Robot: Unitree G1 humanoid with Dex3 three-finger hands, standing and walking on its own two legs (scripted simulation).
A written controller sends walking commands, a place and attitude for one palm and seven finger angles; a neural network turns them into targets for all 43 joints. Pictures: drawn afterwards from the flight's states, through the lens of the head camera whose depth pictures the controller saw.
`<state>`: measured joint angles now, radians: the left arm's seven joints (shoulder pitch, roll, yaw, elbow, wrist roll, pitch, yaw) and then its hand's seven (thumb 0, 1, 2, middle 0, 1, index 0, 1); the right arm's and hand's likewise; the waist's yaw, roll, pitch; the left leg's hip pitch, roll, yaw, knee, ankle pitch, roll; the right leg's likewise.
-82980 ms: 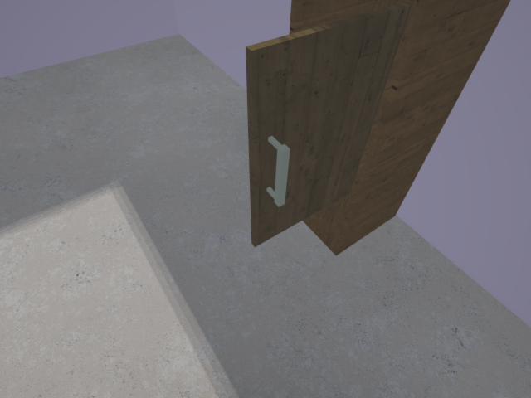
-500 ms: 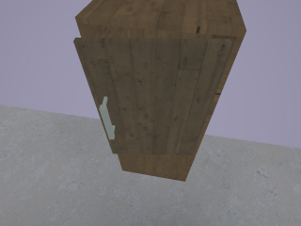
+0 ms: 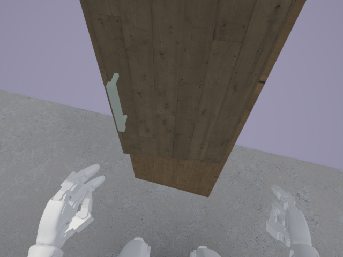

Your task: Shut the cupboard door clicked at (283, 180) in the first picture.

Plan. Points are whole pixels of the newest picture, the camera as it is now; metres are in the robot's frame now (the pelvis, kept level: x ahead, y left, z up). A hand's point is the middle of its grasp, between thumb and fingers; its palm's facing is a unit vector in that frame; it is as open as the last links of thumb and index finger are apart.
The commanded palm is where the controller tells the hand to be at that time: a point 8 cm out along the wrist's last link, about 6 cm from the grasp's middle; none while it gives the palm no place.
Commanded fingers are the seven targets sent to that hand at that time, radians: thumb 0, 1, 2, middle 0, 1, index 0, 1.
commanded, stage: raise the hand and make a fist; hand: left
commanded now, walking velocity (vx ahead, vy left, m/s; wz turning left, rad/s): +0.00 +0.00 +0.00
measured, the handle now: (119, 104) +0.49 +0.18 +0.05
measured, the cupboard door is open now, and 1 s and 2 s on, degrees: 9 9 9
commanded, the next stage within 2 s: bring the fist close to the handle in 1.58 s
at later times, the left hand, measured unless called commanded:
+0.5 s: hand (74, 215) +0.20 +0.21 +0.03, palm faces -0.01 -1.00 -0.03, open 4.2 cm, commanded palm +0.17 +0.26 +0.04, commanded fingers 0.00 0.90 0.90 -0.97 -1.14 -0.97 -1.14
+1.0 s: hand (66, 209) +0.20 +0.22 +0.05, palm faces -0.03 -1.00 -0.04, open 3.1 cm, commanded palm +0.19 +0.28 +0.05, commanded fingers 0.00 0.90 0.90 -1.30 -1.50 -1.30 -1.50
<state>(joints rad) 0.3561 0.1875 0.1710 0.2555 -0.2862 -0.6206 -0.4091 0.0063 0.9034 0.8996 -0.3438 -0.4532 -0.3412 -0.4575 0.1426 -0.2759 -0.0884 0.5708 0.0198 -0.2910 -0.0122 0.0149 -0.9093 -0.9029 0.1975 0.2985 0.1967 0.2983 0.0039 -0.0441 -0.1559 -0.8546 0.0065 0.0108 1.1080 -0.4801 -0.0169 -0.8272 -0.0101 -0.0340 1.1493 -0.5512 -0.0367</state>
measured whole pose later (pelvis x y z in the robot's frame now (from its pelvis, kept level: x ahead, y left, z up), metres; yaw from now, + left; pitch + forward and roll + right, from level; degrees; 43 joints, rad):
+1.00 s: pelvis -0.01 +0.04 -0.01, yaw +0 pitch +14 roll -4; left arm 0.43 0.26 0.12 -0.09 -0.25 -0.35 -0.24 0.02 0.90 0.90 -1.24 -1.43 -1.23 -1.43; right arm 0.23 -0.22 0.05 0.44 0.02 -0.16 -0.04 0.02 -0.90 -0.90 0.20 0.30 0.20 0.30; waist 0.00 0.03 -0.16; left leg -0.94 0.01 -0.03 1.20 -0.51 0.04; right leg -0.84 0.00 -0.08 1.13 -0.53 0.01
